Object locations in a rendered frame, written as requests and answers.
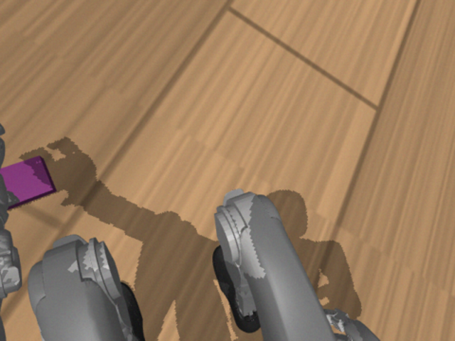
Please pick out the left robot arm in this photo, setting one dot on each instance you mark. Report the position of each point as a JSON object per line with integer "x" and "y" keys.
{"x": 10, "y": 266}

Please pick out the right robot hand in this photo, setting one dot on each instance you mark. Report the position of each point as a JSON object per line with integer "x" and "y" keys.
{"x": 354, "y": 329}

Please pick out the left robot hand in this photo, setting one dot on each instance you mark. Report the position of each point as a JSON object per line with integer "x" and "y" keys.
{"x": 12, "y": 198}

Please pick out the right robot foot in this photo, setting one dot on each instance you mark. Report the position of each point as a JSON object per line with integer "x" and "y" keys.
{"x": 247, "y": 324}

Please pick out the small box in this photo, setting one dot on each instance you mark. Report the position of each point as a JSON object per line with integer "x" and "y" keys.
{"x": 28, "y": 180}

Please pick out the left robot foot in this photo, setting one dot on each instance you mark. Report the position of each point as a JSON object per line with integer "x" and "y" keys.
{"x": 134, "y": 312}

